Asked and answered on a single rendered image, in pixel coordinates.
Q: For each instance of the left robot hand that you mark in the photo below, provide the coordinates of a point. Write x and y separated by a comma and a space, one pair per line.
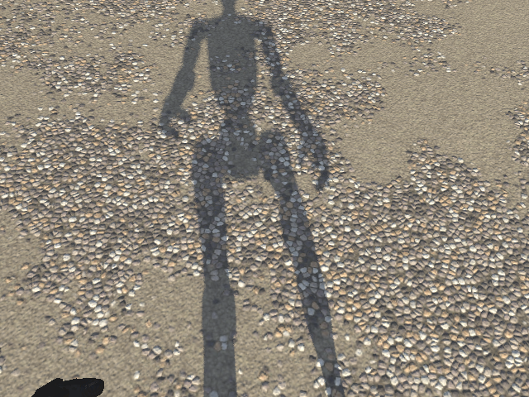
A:
86, 387

